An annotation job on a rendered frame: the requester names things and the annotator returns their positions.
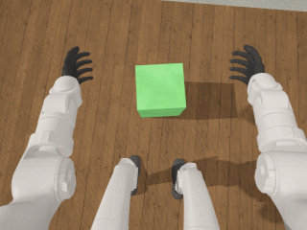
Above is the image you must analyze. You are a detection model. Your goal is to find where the robot left foot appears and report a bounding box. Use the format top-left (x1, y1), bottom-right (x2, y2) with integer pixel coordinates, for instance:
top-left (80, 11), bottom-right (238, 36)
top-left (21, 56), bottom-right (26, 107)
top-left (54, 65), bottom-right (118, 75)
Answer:
top-left (129, 155), bottom-right (141, 196)

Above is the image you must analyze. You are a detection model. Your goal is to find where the robot right forearm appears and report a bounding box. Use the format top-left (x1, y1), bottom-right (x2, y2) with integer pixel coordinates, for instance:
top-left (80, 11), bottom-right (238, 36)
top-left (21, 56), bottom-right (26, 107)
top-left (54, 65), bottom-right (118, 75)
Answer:
top-left (247, 73), bottom-right (307, 153)

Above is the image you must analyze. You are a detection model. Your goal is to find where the robot left forearm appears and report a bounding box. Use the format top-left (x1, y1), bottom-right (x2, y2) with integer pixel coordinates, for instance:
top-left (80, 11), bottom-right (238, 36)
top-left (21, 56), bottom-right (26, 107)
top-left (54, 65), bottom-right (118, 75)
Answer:
top-left (12, 76), bottom-right (83, 198)

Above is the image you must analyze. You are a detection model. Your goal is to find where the robot left upper arm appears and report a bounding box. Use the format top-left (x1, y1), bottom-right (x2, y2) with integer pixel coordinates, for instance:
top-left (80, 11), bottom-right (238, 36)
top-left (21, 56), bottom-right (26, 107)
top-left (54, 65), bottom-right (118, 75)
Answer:
top-left (0, 156), bottom-right (77, 230)

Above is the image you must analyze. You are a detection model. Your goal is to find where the right robot shin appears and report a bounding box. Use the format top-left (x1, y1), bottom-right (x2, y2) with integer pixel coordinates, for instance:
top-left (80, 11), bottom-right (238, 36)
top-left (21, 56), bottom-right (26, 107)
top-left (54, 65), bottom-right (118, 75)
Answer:
top-left (175, 162), bottom-right (202, 194)

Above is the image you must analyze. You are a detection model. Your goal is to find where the right robot hand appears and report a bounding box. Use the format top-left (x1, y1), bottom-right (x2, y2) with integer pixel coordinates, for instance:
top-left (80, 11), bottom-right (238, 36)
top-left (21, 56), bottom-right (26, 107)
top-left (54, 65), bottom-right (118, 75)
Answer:
top-left (229, 44), bottom-right (265, 86)

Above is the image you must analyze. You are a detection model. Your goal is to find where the robot right upper arm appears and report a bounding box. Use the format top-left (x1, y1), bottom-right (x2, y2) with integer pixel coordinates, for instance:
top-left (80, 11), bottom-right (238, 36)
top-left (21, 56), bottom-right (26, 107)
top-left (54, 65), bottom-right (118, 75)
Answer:
top-left (254, 150), bottom-right (307, 230)

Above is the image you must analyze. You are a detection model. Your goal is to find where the carton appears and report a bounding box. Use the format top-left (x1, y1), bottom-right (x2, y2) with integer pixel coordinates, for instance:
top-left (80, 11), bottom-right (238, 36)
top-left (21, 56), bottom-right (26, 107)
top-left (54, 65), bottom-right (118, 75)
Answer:
top-left (135, 63), bottom-right (186, 118)

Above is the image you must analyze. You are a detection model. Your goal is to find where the left robot hand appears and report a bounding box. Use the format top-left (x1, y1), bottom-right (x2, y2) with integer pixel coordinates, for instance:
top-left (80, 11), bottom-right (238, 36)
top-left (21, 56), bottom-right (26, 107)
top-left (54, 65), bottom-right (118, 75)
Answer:
top-left (61, 46), bottom-right (94, 85)

